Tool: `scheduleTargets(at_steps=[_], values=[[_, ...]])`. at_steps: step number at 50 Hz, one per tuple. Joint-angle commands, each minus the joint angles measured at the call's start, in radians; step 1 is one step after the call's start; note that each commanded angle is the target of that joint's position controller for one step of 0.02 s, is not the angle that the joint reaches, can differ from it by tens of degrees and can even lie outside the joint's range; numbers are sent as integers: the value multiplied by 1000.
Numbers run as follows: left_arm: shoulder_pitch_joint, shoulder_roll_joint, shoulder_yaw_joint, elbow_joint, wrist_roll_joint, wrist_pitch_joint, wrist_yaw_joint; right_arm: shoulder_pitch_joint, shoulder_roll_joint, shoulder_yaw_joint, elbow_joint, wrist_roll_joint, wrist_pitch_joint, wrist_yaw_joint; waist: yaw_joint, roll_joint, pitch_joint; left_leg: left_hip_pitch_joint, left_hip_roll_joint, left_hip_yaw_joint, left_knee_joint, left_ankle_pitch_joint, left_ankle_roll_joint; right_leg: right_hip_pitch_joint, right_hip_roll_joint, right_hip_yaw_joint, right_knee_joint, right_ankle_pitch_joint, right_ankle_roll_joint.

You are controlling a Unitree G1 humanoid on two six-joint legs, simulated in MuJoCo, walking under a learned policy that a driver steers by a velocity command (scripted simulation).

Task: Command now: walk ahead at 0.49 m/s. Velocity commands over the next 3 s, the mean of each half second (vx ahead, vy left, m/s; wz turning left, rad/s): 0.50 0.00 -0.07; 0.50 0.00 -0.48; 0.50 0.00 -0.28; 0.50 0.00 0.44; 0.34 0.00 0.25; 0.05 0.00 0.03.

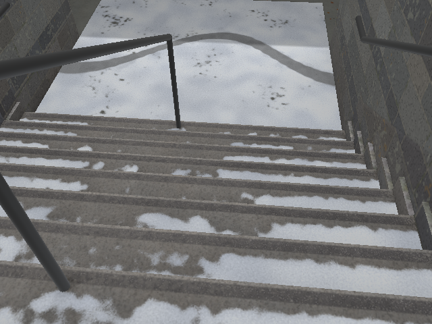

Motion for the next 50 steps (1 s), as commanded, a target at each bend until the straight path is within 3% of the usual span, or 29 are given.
scheduleTargets(at_steps=[1,5,8,10,12,13,14,15,16,17,19,21,23,26,29,31,32,34,35,36,37,38,40,41,44,46,48,49,50], values=[[55,95,8,-33,-7,-13,6,-66,-27,0,-61,4,0,6,-8,-60,79,-44,0,28,-133,130,-15,-49,-276,198,-159,251,-75],[102,103,0,-20,-8,-11,15,-208,-28,8,-103,9,-4,7,30,-65,101,-7,-47,64,-317,187,-14,29,-264,160,-128,446,-42],[120,114,-4,-4,8,0,23,-237,-27,14,-120,15,-4,3,39,-112,77,91,-95,99,-349,118,1,78,-273,121,-66,631,-39],[95,129,-3,-3,14,7,28,-187,-44,7,-113,15,-9,-3,6,-115,52,170,-122,92,-368,7,30,124,-290,113,13,795,-40],[58,149,-2,-2,14,14,38,6,-75,-10,-51,11,-25,-13,-74,-112,-25,346,-169,85,-428,-82,68,161,-290,113,210,948,-35],[25,159,0,-10,3,19,38,172,-102,-23,-3,6,-41,-20,-153,-75,-101,539,-140,50,-521,4,100,92,-268,91,416,853,-21],[35,125,-9,-42,-6,22,39,329,-189,-44,16,-13,-51,-30,-188,45,-233,777,97,-204,-545,63,166,-92,-200,42,743,427,3],[211,33,-19,-24,-19,26,25,304,-220,-48,14,-1,-44,-21,-78,197,-309,982,306,-602,-601,78,319,-430,-20,64,1037,-383,40],[148,133,11,0,2,28,29,250,-160,-43,9,30,-32,-7,-100,51,-204,875,256,-559,-652,-3,307,-524,-64,161,1081,-304,31],[66,150,21,-30,-5,21,24,152,-125,-30,-13,27,-31,-2,-67,35,-82,723,237,-428,-710,15,279,-517,-99,181,1045,-210,32],[-5,132,28,-42,-2,37,23,95,-77,-15,-21,15,-47,-4,-25,9,24,532,167,-252,-779,117,202,-440,-153,185,936,-134,41],[4,94,28,-40,9,74,16,126,-64,-7,-5,17,-71,-10,5,19,32,474,129,-161,-816,153,151,-382,-163,187,854,-100,57],[-40,98,34,-60,4,100,8,164,-90,-9,11,23,-82,-15,15,23,48,487,103,-91,-825,237,116,-421,-165,173,799,-47,61],[-77,98,39,-72,11,128,-7,284,-134,-19,50,21,-63,-29,-8,30,17,569,111,-35,-774,376,110,-535,-161,179,792,57,65],[-117,116,52,-78,16,139,-12,317,-125,-12,50,7,-64,-33,-13,26,23,588,124,-20,-708,251,109,-652,-167,188,847,201,51],[-175,121,57,-94,24,143,-14,343,-120,-6,55,6,-67,-35,-24,31,62,581,134,-20,-685,232,98,-716,-162,191,859,236,45],[-206,122,63,-106,34,138,-17,351,-90,0,75,12,-75,-40,-14,24,90,620,139,-12,-651,213,77,-771,-174,242,812,289,43],[-295,122,65,-141,29,125,-23,367,-98,0,77,7,-91,-40,-38,51,116,632,123,3,-649,109,61,-806,-163,191,723,362,36],[-312,122,67,-149,32,123,-22,390,-109,-4,85,1,-98,-40,-46,46,128,652,134,3,-631,126,64,-832,-161,189,709,371,31],[-334,120,63,-157,31,119,-19,404,-106,-5,90,7,-104,-43,-54,41,138,678,143,13,-617,178,69,-857,-163,178,679,385,31],[-350,116,60,-163,34,108,-20,384,-102,-3,98,13,-109,-51,-37,16,152,620,135,66,-594,150,52,-781,-168,190,540,474,35],[-371,114,55,-166,32,105,-22,370,-108,-2,86,4,-110,-58,-52,-4,145,533,97,129,-551,90,36,-665,-142,101,458,588,40],[-386,89,45,-173,25,103,-39,358,-76,13,89,6,-113,-65,-57,8,132,450,92,165,-473,-15,28,-514,-141,58,376,756,28],[-407,82,40,-177,16,106,-45,360,-79,13,91,2,-113,-65,-74,22,150,448,96,172,-438,-45,25,-496,-143,42,331,766,26],[-473,82,25,-203,21,102,-47,384,-91,5,112,-8,-90,-74,-135,20,179,541,109,182,-292,73,22,-494,-145,-5,186,696,28],[-363,94,27,-172,34,96,-29,404,-91,8,134,0,-63,-84,-101,22,127,577,101,189,-64,310,27,-347,-117,-46,114,625,6],[-66,153,57,-74,29,90,-7,354,-127,-2,130,-2,-33,-93,39,47,-29,534,113,158,327,493,41,-32,-106,-35,82,538,-46],[91,190,82,-16,37,83,-2,254,-148,-15,111,16,-25,-90,176,-112,-79,378,4,233,782,96,9,193,-147,25,-44,656,-120],[107,297,94,0,26,76,-5,305,-80,-5,66,15,-30,-76,100,-313,-119,-152,-113,175,1146,-816,-6,575,-292,134,407,1186,-169]])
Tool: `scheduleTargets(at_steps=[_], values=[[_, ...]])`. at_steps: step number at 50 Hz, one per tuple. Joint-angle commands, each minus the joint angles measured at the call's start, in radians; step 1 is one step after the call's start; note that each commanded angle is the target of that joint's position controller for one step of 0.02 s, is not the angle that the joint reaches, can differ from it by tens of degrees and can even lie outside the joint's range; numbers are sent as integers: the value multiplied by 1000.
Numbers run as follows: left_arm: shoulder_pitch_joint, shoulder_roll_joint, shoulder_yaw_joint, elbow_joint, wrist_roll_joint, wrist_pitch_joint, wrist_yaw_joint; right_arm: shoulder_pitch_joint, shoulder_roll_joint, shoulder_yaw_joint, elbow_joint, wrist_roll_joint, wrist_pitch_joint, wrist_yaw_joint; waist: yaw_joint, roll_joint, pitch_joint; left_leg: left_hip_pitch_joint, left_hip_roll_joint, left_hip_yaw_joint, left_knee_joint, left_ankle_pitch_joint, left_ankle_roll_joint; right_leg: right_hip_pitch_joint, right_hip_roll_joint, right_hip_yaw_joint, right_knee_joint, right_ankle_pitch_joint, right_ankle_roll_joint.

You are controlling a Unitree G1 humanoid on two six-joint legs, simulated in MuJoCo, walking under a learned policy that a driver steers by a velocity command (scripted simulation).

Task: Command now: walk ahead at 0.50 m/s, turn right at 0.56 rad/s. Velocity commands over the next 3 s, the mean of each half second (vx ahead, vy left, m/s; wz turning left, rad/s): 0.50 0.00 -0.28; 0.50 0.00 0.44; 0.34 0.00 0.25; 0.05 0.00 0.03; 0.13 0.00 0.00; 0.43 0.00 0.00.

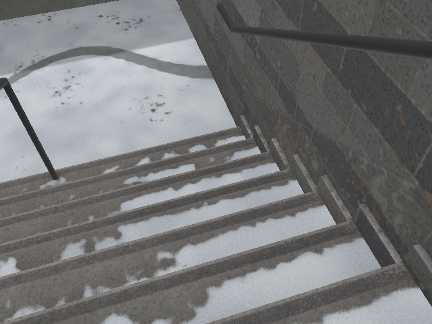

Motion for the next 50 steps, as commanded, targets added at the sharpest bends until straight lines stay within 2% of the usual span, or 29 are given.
scheduleTargets(at_steps=[1,2,3,4,5,6,7,8,10,12,16,20,24,26,28,29,30,31,32,33,34,35,36,37,39,40,42,45,50], values=[[477,262,60,88,-45,-9,7,16,-91,-14,-142,39,-8,8,176,-196,-382,-818,-13,-236,636,-89,10,954,-337,364,364,961,-235],[443,215,55,60,-63,0,12,-23,-145,-27,-151,25,-2,4,189,-20,-399,-835,26,-254,555,7,-12,836,-377,454,203,590,-264],[413,207,47,73,-47,8,25,-68,-132,-19,-172,-3,2,13,156,-27,-252,-945,21,-275,465,120,-10,663,-388,551,47,-3,-294],[353,176,37,59,-39,8,35,-126,-143,-24,-174,-38,9,19,124,14,-160,-921,50,-297,375,129,-18,457,-388,639,-12,-300,-283],[287,111,8,39,-31,-13,31,-148,-155,-33,-178,-48,21,23,63,120,-78,-834,85,-344,129,342,-37,227,-330,569,-5,-389,-225],[263,108,2,37,-21,-24,26,-152,-122,-27,-167,-50,38,25,36,86,-14,-748,80,-328,70,372,-53,30,-292,569,-8,-370,-216],[214,118,-3,21,-40,-35,41,-249,-100,-15,-232,-46,49,39,7,96,45,-603,75,-312,-223,540,-97,-190,-189,472,-92,-384,-166],[211,163,8,29,-36,-37,51,-247,-77,-11,-226,-63,60,40,2,61,22,-444,53,-276,-290,603,-119,-290,-151,442,-92,-221,-159],[268,183,19,48,-22,-42,40,-52,-76,-16,-134,-30,72,43,-25,-37,-83,-428,46,-280,-214,760,-100,-159,-155,423,-1,5,-152],[351,100,6,85,-53,-50,39,-238,-160,-48,-202,-18,57,50,48,18,-17,-661,75,-360,-434,967,-64,3,-123,477,52,-305,-124],[332,86,-1,40,-31,-48,41,-341,-112,-48,-226,-35,51,91,74,-4,15,-593,35,-358,-641,1220,-32,-68,-94,483,153,-713,-108],[430,74,-17,52,-3,-55,59,-423,-88,-50,-253,-21,53,102,149,-19,53,-550,-48,-381,-725,1145,-18,-55,-99,419,284,-568,-89],[424,102,-20,57,25,-52,75,-500,-56,-42,-289,18,26,103,205,-31,111,-496,-71,-365,-942,1055,19,14,-110,361,430,-414,-68],[427,99,-25,74,20,-51,82,-415,-66,-42,-257,27,16,94,186,-9,103,-351,-30,-309,-1072,1016,42,31,-132,329,534,-253,-61],[334,119,-22,74,20,-56,78,54,-137,-76,-100,18,27,85,-44,2,-100,120,-61,-244,-1085,1027,90,-64,-102,198,983,43,-37],[302,124,-1,89,6,-64,58,232,-186,-100,-35,28,52,88,-149,176,-168,348,-43,-272,-1055,1046,118,-254,66,30,1487,-387,39],[440,36,-21,40,-31,-76,59,201,-222,-82,-40,15,46,105,15,343,-222,588,165,-540,-714,1657,216,-638,87,36,1821,-980,84],[400,80,-29,3,-22,-69,68,188,-206,-79,-67,54,43,106,-25,229,-313,632,221,-658,-777,1596,271,-755,37,60,1806,-899,88],[309,101,-27,-37,-22,-71,66,139,-246,-90,-79,45,50,83,-34,208,-270,540,294,-835,-965,1083,382,-879,38,72,1718,-828,119],[168,104,-28,-58,6,-68,66,77,-204,-78,-93,28,52,68,-36,96,-144,337,301,-885,-1051,733,383,-916,-29,132,1601,-767,121],[144,113,-22,-53,15,-46,62,32,-175,-56,-99,3,43,64,10,32,-51,129,266,-876,-1036,637,357,-850,-67,157,1449,-709,121],[165,75,-27,-32,29,-25,54,25,-140,-41,-77,-3,32,62,52,23,-4,-21,203,-833,-988,683,331,-797,-77,182,1345,-626,122],[172,75,-23,-34,17,-9,52,-26,-130,-27,-99,-3,14,62,105,10,36,-184,137,-752,-1017,711,284,-691,-89,177,1101,-470,130],[85,75,-25,-74,22,-3,40,-107,-129,-22,-138,10,-2,53,122,29,57,-401,51,-662,-1115,712,252,-487,-69,144,787,-294,169],[129,25,-33,-32,43,3,28,-64,-176,-41,-127,20,0,40,111,169,-50,-398,29,-635,-1093,967,259,-270,-47,91,700,-150,179],[236,24,-32,17,21,1,24,-51,-192,-50,-127,21,3,39,134,206,-115,-336,41,-642,-1044,1030,260,-239,-51,95,777,-25,168],[31,123,3,-48,10,-14,21,51,-130,-38,-104,37,1,24,59,65,-46,-65,25,-722,-938,780,279,-552,-86,189,579,95,154],[-126,39,-22,-106,31,-38,-1,47,-116,-39,-136,18,2,11,-11,45,-29,-158,-61,-713,-858,513,242,-413,-30,163,311,301,157],[-134,17,-24,-167,-16,-55,-2,20,-108,-28,-153,0,21,29,-73,155,14,-224,-117,-717,-725,574,201,-126,18,161,64,201,170]])
Over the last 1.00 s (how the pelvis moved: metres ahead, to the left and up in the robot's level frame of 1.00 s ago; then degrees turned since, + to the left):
0.49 -0.03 -0.15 -18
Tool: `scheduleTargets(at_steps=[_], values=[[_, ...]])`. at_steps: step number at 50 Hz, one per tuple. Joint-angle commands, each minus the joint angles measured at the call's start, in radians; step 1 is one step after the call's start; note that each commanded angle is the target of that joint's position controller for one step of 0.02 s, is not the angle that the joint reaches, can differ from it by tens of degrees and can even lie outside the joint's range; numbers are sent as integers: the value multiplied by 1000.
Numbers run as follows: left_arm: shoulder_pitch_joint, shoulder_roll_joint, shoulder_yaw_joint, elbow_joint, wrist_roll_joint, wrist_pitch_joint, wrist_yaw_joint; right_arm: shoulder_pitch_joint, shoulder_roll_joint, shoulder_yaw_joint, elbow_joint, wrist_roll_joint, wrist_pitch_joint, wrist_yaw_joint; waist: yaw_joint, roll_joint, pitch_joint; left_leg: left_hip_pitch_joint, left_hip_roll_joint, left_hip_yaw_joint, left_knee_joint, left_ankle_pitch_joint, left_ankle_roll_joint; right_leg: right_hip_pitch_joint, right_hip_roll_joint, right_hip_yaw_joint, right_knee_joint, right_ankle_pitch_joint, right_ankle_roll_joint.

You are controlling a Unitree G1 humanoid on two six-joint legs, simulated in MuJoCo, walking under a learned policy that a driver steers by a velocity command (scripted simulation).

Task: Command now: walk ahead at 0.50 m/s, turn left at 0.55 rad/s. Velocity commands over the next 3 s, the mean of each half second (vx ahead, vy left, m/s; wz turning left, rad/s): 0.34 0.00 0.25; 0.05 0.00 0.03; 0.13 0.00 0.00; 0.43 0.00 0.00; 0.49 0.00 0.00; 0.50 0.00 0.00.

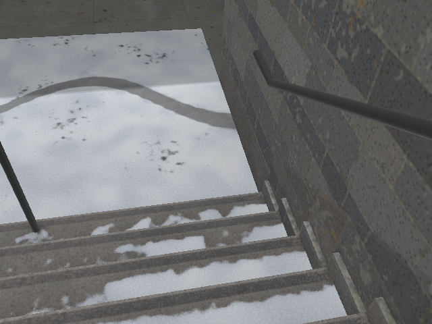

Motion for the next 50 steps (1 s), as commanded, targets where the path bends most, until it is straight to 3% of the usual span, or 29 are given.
scheduleTargets(at_steps=[1,3,4,5,6,7,8,9,10,11,12,13,16,18,19,22,25,29,31,33,34,35,36,37,38,40,42,44,50], values=[[-75,15,-3,-92,-27,-34,11,1,-103,-16,-49,-17,14,-11,-30,184,139,-102,127,-252,-88,512,134,151,15,9,-223,-35,8],[53,31,5,-64,-43,-52,39,18,-97,-14,-19,-38,31,-37,4,131,145,-41,88,-209,155,516,122,252,-38,16,-422,93,-6],[203,41,18,-9,-40,-51,41,7,-126,-18,-7,-37,38,-39,82,74,108,-60,75,-147,328,541,124,389,-40,-49,-489,129,-10],[335,68,27,36,-17,-48,37,31,-160,-33,-5,-6,37,-27,122,12,40,-231,50,-75,538,322,106,647,-72,-37,-375,79,-21],[495,117,39,69,-8,-39,25,85,-115,-36,0,14,25,-6,154,-103,-87,-518,-17,3,901,-206,74,973,-189,59,-61,290,-65],[549,131,37,72,-9,-31,6,185,-98,-25,-16,47,17,-12,123,-148,-216,-732,32,57,1106,-248,51,1177,-327,165,175,271,-111],[554,160,49,65,-34,-22,-6,139,-103,-10,-43,30,14,-16,148,-176,-233,-868,89,113,1191,-141,41,1111,-386,294,78,-88,-187],[498,212,67,67,-48,-27,6,-42,-103,-2,-93,-4,18,-13,192,-252,-145,-1016,100,151,1176,10,12,957,-463,503,-156,-639,-342],[449,94,34,68,-53,-25,11,-172,-176,-27,-82,-52,30,-6,179,-4,35,-927,153,81,993,136,-1,663,-388,429,-230,-639,-330],[374,53,6,57,-16,-43,13,-167,-190,-47,-56,-38,40,-3,112,15,144,-772,164,20,697,280,-13,397,-336,345,-175,-303,-306],[405,45,-1,99,-8,-60,17,-135,-161,-46,-10,-42,43,-4,87,9,180,-694,156,-2,597,345,-22,289,-277,250,-108,12,-260],[414,52,-2,110,-24,-72,26,-161,-126,-40,-13,-35,49,7,64,2,192,-584,144,23,353,468,-52,174,-207,130,-143,44,-215],[410,58,-18,138,-34,-58,28,-71,-27,-14,54,-30,73,23,17,-106,5,-348,129,146,274,621,-50,182,-182,52,-107,325,-199],[448,47,-21,152,-42,-47,20,-142,-73,-29,46,-18,78,25,34,-85,28,-422,135,128,271,769,-17,228,-155,68,-91,155,-177],[515,21,-29,188,-44,-47,32,-250,-88,-34,18,-33,71,28,75,-64,74,-592,154,49,221,828,-8,353,-160,132,-33,-29,-186],[638,38,-32,229,-23,-37,55,-358,-54,-22,1,-31,50,24,134,-19,94,-759,140,1,147,787,-11,510,-185,198,44,-79,-204],[503,25,-43,192,-36,-52,71,-478,-41,-6,-34,-26,10,42,135,28,110,-320,134,183,-202,1215,-40,151,-68,59,76,-449,-159],[549,6,-45,226,-9,-16,73,-477,-29,9,-43,16,14,54,212,-32,194,-284,204,175,-506,1121,-58,266,-64,98,214,-461,-175],[583,15,-37,240,12,5,83,-435,-63,-2,-27,30,-4,50,234,-3,212,-219,264,166,-697,1130,-50,324,-77,148,295,-408,-186],[607,17,-35,254,-3,21,74,-233,-74,-14,60,7,-7,46,190,64,156,99,251,258,-746,1150,-47,206,-29,88,501,-399,-177],[627,31,-28,250,-10,22,60,-121,-124,-29,101,5,-6,46,155,149,93,256,290,238,-676,1362,-48,120,35,22,675,-636,-162],[705,-16,-25,247,-34,19,63,5,-185,-46,130,9,0,55,144,296,-87,591,479,124,-334,1926,24,-130,113,-58,1017,-1302,-121],[714,14,-19,248,-73,35,82,33,-152,-36,119,27,10,68,88,225,-251,721,589,39,-190,1869,123,-274,133,-113,1350,-1542,-101],[606,46,-15,224,-65,46,95,18,-133,-25,108,48,22,69,64,132,-270,626,622,-28,-282,1613,176,-345,101,-81,1437,-1441,-84],[472,37,-20,171,-48,53,94,-71,-131,-18,78,45,24,47,66,144,-213,501,632,-75,-405,1322,244,-410,87,-104,1462,-1310,-58],[300,34,-26,129,-6,89,84,-185,-105,6,38,-6,29,6,88,115,-31,63,565,-55,-610,746,274,-306,57,-85,1341,-1004,-15],[276,-1,-31,117,-2,123,80,-181,-94,26,39,-24,27,7,121,120,36,-183,492,-8,-625,727,240,-204,86,-89,1361,-952,-14],[268,-18,-32,100,-2,124,73,-180,-85,38,44,-12,5,7,148,98,76,-225,396,34,-560,644,185,-279,112,-20,1314,-781,-6],[116,-9,-36,3,4,126,78,-106,-106,55,25,-6,-12,-7,112,127,6,-121,437,-90,-532,527,210,-453,142,8,1398,-750,62]])
Over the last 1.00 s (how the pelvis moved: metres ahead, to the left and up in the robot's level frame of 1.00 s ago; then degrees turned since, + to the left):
0.54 0.02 -0.24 9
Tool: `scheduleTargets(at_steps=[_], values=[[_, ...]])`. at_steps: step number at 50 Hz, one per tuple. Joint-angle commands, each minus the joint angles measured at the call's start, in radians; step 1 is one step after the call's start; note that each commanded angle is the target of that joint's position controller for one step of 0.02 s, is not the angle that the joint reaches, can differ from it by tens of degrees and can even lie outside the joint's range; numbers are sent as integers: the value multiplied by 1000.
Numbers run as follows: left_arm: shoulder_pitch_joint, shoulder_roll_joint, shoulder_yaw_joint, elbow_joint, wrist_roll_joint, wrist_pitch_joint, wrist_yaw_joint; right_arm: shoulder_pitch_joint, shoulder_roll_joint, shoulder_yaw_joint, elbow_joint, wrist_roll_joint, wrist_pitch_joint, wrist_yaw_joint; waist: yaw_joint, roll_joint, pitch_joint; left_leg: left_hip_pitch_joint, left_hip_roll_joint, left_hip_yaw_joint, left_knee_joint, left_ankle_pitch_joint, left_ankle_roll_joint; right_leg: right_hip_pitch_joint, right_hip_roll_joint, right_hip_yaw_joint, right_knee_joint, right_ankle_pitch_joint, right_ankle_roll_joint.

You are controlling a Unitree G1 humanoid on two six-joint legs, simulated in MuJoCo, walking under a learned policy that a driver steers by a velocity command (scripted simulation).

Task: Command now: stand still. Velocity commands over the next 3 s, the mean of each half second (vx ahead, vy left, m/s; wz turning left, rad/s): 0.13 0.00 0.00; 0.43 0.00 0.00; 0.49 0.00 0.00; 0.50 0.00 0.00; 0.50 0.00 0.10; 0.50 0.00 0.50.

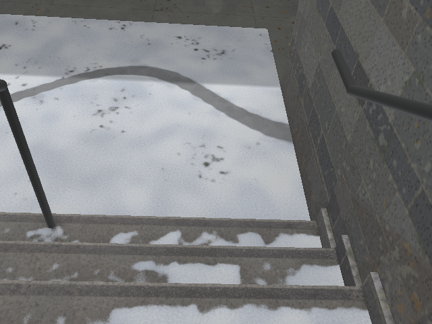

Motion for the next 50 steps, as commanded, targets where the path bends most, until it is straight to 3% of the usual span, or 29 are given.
scheduleTargets(at_steps=[1,4,7,8,9,11,13,14,15,16,17,18,19,20,21,23,25,28,32,33,37,41,44,45,46,47,48,49,50], values=[[5,14,-4,-75,3,5,3,33,-139,-17,-65,-1,-14,-11,22,128,0,106,276,-364,-208,-11,220,-141,1,14,77,21,36],[-44,22,-5,-120,-6,15,-4,59,-149,-17,-89,3,-12,-18,-1,128,-4,112,288,-388,-225,-83,217,-117,-6,31,107,10,55],[-117,59,7,-218,2,2,-14,31,-197,-48,-133,7,-1,-39,-34,166,-3,172,294,-411,-269,-171,209,-134,-21,16,179,-68,59],[-102,55,5,-231,-12,-3,-18,17,-207,-53,-155,1,13,-35,-33,157,-38,117,298,-356,-320,-113,228,-22,-24,-88,168,-172,41],[-90,33,-4,-253,-28,-2,-25,-8,-268,-71,-180,4,16,-35,-28,231,-63,88,340,-362,-404,49,232,114,-48,-113,246,-364,4],[-97,58,-13,-309,-23,2,-30,-91,-276,-84,-228,11,16,-45,0,196,-55,67,317,-285,-400,161,171,247,-95,-51,52,-457,-56],[60,55,-38,-292,-22,4,-43,-179,-290,-100,-257,46,38,-39,82,205,-65,-130,224,-126,-469,-63,57,624,-86,-102,-433,-561,-133],[230,63,-39,-240,-16,9,-52,-158,-311,-124,-246,67,49,-32,114,250,-16,-224,216,-139,-480,-256,44,767,-5,-187,-557,-667,-155],[306,45,-47,-208,-56,-1,-66,-42,-254,-140,-203,80,95,-43,119,86,128,-170,158,-180,-233,-657,-14,631,55,-54,-1121,-982,-227],[512,147,-14,-122,-69,-17,-60,-249,-172,-126,-297,47,87,-12,290,-360,393,-897,-11,-157,199,-803,-77,770,-256,718,-1413,-1011,-334],[664,176,-3,-61,-92,-55,-15,-462,-214,-141,-380,5,23,13,392,-220,493,-1150,-96,-631,235,-600,-45,785,-335,1104,-1574,-608,-341],[583,188,-1,-18,-55,-68,18,-383,-152,-129,-355,34,-15,20,261,-112,435,-1121,-162,-710,269,-462,-48,806,-380,1013,-1551,-396,-283],[470,188,1,-18,-25,-79,35,-316,-131,-126,-309,29,-28,15,161,-118,364,-951,-180,-652,340,-339,-54,722,-336,835,-1451,-130,-205],[369,169,6,-16,-1,-90,26,-242,-125,-127,-254,18,-12,13,71,-83,279,-768,-208,-539,481,-201,-72,592,-285,633,-1340,75,-163],[242,148,10,-34,7,-99,2,-143,-128,-132,-211,7,15,4,-36,-73,206,-516,-231,-406,620,-88,-98,375,-245,450,-1293,244,-126],[95,79,8,-65,-9,-96,-30,-33,-135,-137,-163,18,66,18,-143,-35,116,-273,-197,-297,796,140,-117,206,-219,298,-1314,122,-112],[122,104,24,-51,-25,-100,-33,-100,-139,-127,-172,-1,78,34,-109,21,114,-253,-156,-248,751,280,-106,275,-205,227,-1380,-4,-130],[355,126,43,42,-44,-115,-16,-265,-141,-109,-215,-33,75,48,11,-8,145,-328,-122,-167,544,384,-72,545,-181,190,-1408,30,-143],[543,126,44,87,-49,-131,5,-374,-129,-96,-223,-24,67,48,118,-87,136,-464,-92,-121,339,351,-65,891,-194,187,-1341,336,-164],[560,122,45,79,-29,-131,4,-399,-123,-88,-237,-13,69,58,145,-112,115,-447,-93,-116,266,365,-58,929,-182,160,-1309,406,-168],[547,71,24,87,-18,-118,9,-490,-56,-55,-265,-7,44,59,211,-83,120,-204,-83,10,-29,437,-32,812,-128,88,-1192,520,-156],[527,86,11,102,-5,-107,19,-430,-45,-45,-231,3,21,41,216,3,133,-102,-62,2,-210,343,-24,824,-129,160,-1008,672,-191],[521,95,2,130,-13,-98,18,-211,-72,-55,-125,4,12,28,131,52,110,202,-10,8,-385,346,11,683,-142,164,-724,796,-193],[477,114,9,124,-16,-99,5,-63,-105,-68,-72,3,21,26,50,107,73,483,55,-31,-398,389,51,454,-107,102,-491,585,-169],[391,130,31,87,-29,-114,-13,137,-172,-86,-37,22,32,28,-71,248,-72,873,240,-229,-201,646,174,97,18,-20,-19,-265,-132],[502,110,22,63,-68,-126,-2,211,-176,-81,-42,22,32,43,-16,196,-252,1140,383,-317,171,917,204,-133,-23,2,162,-562,-145],[443,177,24,38,-67,-133,0,195,-235,-113,-39,40,24,39,-83,205,-277,1180,461,-475,37,338,415,-351,-61,24,115,-435,-114],[371,202,42,61,-20,-139,5,111,-171,-110,-46,35,22,20,-44,100,-108,918,452,-505,-133,-101,420,-388,-121,42,-23,-275,-113],[301,206,55,66,6,-130,-6,15,-100,-83,-70,22,17,17,8,5,27,666,360,-459,-222,-235,340,-302,-136,1,-123,-192,-120]])
Over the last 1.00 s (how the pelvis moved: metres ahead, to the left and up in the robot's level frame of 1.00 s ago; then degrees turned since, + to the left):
0.32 -0.02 -0.28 6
